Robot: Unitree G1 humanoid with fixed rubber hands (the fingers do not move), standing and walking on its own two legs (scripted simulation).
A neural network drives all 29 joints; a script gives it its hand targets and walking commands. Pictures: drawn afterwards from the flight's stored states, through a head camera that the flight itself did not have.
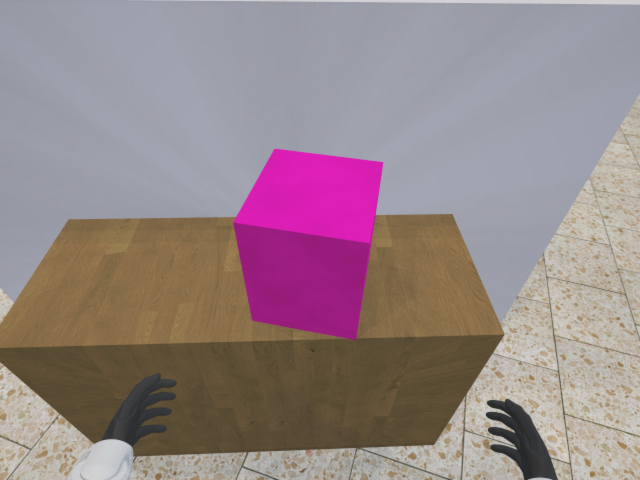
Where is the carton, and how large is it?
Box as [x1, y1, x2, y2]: [233, 149, 382, 339]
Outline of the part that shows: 274,149 233,222 252,320 355,339 370,248 382,162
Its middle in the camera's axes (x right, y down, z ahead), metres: -0.01 +0.00 +0.71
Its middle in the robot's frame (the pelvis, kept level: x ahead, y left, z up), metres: +0.52 +0.02 -0.02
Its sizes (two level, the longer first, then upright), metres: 0.210 0.200 0.250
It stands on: a pedestal, 0.60 m high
